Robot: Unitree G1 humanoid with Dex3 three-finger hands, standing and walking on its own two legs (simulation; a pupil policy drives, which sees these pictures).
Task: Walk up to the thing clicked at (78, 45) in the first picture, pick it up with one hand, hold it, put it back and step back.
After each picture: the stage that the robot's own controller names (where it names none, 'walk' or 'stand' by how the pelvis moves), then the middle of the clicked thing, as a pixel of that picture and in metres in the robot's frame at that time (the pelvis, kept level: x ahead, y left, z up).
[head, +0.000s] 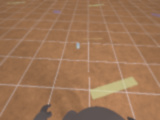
stand; (77, 45) +1.47 +0.27 -0.72
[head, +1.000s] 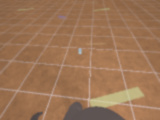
walk; (80, 51) +1.36 +0.30 -0.72
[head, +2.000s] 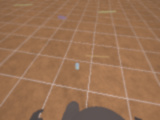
walk; (77, 66) +0.89 +0.24 -0.71
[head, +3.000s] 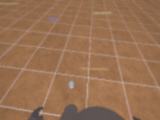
walk; (71, 84) +0.51 +0.21 -0.70
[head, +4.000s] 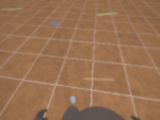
stand; (72, 99) +0.31 +0.19 -0.70
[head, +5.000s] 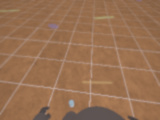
stand; (71, 103) +0.28 +0.18 -0.73
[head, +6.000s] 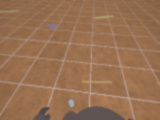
stand; (71, 103) +0.28 +0.19 -0.73
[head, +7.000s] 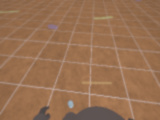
stand; (70, 104) +0.28 +0.20 -0.73
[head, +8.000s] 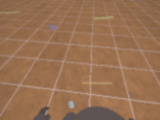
stand; (71, 104) +0.27 +0.20 -0.73
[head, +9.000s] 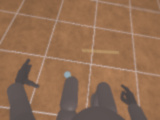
go down; (67, 75) +0.33 +0.20 -0.45
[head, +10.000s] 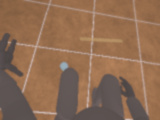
go down; (64, 67) +0.36 +0.23 -0.31
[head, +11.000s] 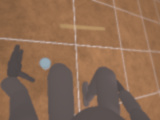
close in; (45, 64) +0.33 +0.26 -0.23
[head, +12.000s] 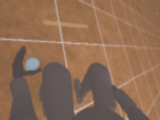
close; (32, 65) +0.34 +0.26 -0.21
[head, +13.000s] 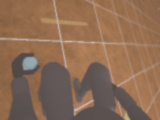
lift; (29, 64) +0.33 +0.27 -0.21
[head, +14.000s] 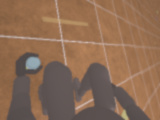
lift; (32, 64) +0.32 +0.26 -0.22
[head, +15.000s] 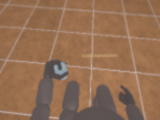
lift; (61, 71) +0.31 +0.19 +0.00
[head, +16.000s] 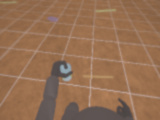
hold; (66, 72) +0.32 +0.17 +0.02
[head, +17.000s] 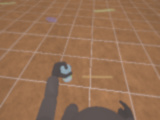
hold; (66, 73) +0.32 +0.17 +0.00
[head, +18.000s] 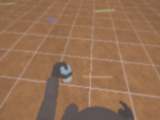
hold; (66, 73) +0.32 +0.17 +0.01
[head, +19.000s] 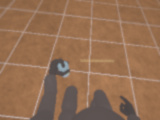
crouch; (64, 69) +0.35 +0.18 -0.06
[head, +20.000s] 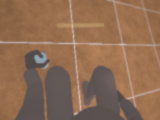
lower; (42, 60) +0.37 +0.26 -0.18
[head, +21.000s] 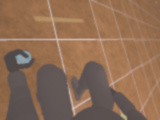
lower; (24, 60) +0.37 +0.28 -0.22
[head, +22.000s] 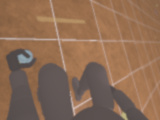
lower; (26, 59) +0.37 +0.28 -0.22
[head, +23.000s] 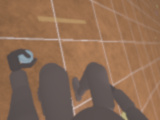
lower; (26, 59) +0.36 +0.28 -0.22
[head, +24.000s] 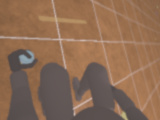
loosen; (27, 59) +0.36 +0.28 -0.22
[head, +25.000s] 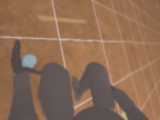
withdraw; (29, 62) +0.35 +0.27 -0.22
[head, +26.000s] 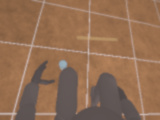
walk; (63, 65) +0.37 +0.23 -0.31
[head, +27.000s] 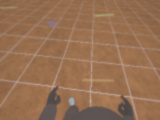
stand; (71, 101) +0.30 +0.17 -0.65
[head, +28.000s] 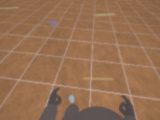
stand; (71, 98) +0.33 +0.18 -0.66
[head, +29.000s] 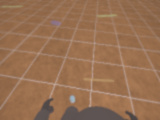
stand; (72, 99) +0.32 +0.17 -0.70
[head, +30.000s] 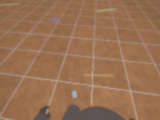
walk; (74, 94) +0.35 +0.16 -0.71
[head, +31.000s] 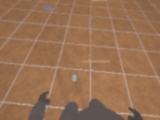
walk; (74, 78) +0.52 +0.15 -0.71
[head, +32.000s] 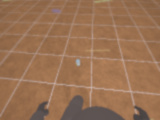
walk; (78, 62) +0.86 +0.23 -0.70
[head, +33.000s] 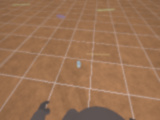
stand; (78, 64) +0.93 +0.19 -0.71
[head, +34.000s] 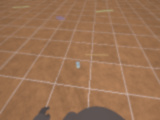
stand; (78, 64) +0.94 +0.21 -0.73
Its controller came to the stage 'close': yes
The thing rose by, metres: 0.71
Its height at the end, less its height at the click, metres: +0.00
